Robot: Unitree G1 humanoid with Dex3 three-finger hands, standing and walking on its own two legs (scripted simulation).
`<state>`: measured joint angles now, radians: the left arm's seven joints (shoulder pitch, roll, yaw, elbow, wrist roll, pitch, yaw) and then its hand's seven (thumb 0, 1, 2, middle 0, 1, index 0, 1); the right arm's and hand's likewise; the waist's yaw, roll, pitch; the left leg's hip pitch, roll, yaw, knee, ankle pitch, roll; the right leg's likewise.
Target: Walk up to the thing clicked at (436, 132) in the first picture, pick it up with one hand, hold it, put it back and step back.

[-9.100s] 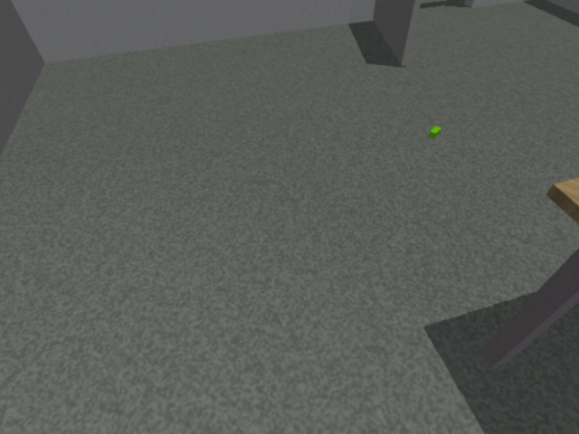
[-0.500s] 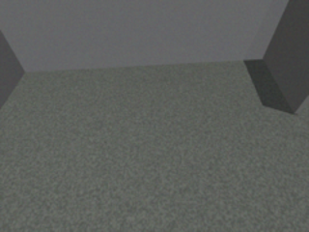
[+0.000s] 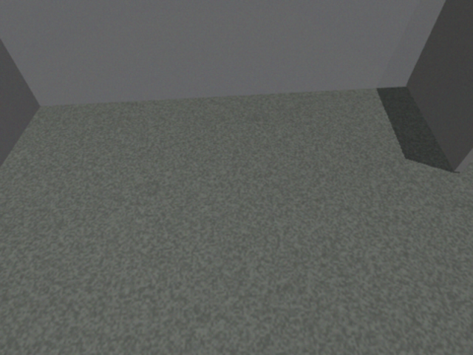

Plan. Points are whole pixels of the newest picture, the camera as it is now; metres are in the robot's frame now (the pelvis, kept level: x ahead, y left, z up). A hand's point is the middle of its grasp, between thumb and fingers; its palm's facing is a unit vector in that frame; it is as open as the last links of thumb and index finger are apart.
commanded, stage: stand
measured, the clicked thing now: out of the picture +0.35 -1.12 -0.76
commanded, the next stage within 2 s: walk up in 0.04 s
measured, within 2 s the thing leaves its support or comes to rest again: neither
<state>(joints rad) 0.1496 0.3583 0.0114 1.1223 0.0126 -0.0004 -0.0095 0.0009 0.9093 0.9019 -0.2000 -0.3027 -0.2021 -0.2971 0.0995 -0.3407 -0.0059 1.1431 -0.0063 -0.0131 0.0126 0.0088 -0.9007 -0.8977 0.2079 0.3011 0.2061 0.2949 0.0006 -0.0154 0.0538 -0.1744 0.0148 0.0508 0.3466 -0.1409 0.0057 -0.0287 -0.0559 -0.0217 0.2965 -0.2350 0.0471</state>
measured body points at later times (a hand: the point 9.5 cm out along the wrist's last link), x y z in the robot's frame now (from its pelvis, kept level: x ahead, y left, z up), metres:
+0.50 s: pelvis +0.10 -0.08 +0.00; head +0.07 -0.11 +0.45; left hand +0.09 +0.27 -0.10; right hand +0.19 -0.41 -0.13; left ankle +0.14 +0.07 -0.67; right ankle +0.08 -0.18 -0.75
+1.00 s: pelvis +0.37 -0.06 -0.01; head +0.39 -0.05 +0.44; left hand +0.42 +0.26 -0.13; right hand +0.49 -0.36 -0.11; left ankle +0.36 +0.06 -0.75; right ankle +0.35 -0.22 -0.66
